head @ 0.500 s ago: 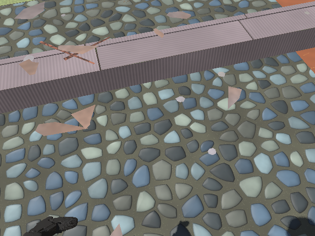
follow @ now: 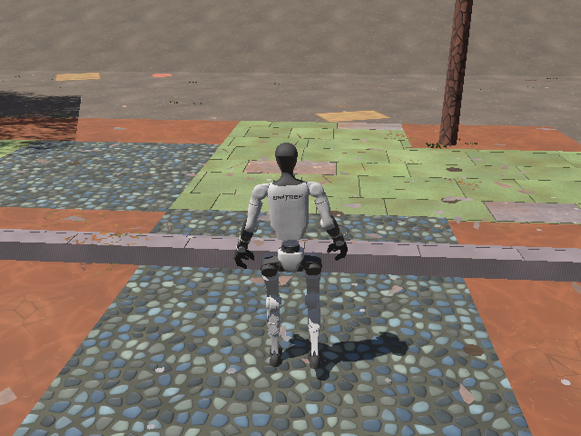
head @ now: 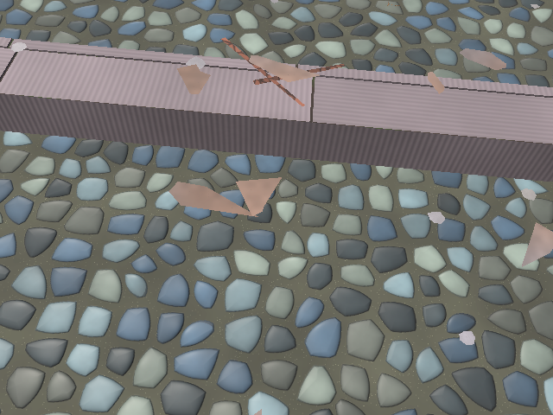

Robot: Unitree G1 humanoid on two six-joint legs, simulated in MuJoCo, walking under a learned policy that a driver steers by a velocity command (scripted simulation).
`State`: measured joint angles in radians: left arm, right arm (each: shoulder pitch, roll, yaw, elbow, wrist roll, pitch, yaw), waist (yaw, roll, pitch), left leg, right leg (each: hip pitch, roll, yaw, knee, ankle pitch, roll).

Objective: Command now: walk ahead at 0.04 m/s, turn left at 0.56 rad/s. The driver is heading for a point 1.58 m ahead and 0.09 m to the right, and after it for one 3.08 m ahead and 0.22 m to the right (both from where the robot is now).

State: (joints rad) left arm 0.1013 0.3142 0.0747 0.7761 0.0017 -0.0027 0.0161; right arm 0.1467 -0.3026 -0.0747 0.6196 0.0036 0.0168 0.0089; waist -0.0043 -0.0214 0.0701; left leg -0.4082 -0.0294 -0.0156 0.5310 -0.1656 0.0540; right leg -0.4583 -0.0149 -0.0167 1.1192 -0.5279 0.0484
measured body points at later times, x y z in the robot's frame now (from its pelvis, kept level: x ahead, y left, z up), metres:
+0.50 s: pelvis +0.03 -0.05 +0.00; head +0.04 -0.06 +0.45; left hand +0.12 +0.22 -0.11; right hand +0.21 -0.29 -0.10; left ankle +0.07 +0.09 -0.73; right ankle +0.05 -0.15 -0.73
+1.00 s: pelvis +0.03 -0.08 -0.01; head +0.06 -0.11 +0.44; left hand +0.23 +0.18 -0.09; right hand +0.13 -0.38 -0.12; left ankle +0.06 +0.09 -0.71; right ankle +0.02 -0.17 -0.74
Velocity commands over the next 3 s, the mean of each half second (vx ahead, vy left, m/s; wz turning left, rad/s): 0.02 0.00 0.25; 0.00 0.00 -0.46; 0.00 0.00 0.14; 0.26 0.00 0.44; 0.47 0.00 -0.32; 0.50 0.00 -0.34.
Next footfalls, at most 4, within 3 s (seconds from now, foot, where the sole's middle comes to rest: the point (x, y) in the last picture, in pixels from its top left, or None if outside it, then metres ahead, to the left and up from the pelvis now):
0.30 right None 0.09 -0.15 -0.77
0.96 right None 0.06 -0.18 -0.77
1.46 left None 0.06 0.03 -0.77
1.88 right None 0.20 -0.20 -0.77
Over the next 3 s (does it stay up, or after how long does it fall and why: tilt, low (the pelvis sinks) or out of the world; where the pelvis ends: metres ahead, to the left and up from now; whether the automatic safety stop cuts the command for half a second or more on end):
stays up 0.63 -0.11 0.01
